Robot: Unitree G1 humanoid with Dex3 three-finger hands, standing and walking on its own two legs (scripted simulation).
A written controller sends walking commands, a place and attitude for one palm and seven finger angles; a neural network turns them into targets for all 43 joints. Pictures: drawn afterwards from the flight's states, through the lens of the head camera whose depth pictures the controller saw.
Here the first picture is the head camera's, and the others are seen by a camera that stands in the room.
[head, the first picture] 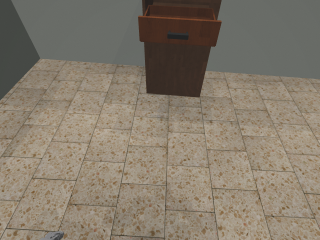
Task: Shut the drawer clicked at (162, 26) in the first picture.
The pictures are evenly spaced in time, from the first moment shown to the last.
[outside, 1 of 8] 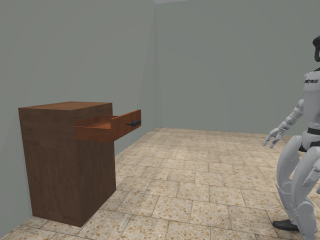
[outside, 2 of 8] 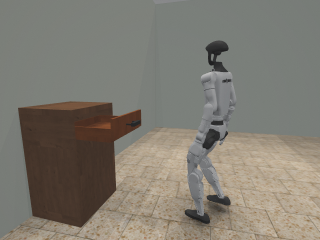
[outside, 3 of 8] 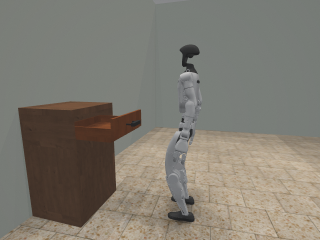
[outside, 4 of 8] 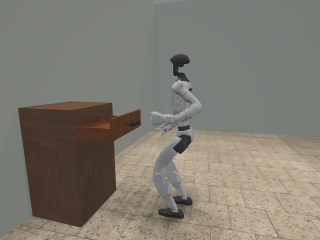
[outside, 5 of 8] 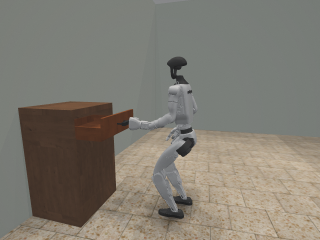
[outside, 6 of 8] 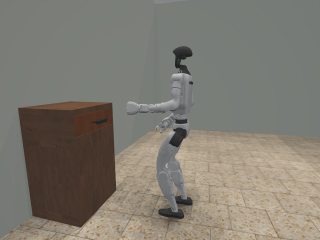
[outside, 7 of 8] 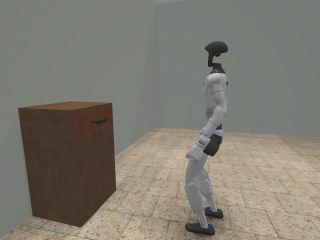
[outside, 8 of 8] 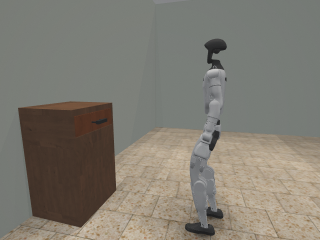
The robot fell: no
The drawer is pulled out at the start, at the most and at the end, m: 0.29 0.29 0.00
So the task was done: yes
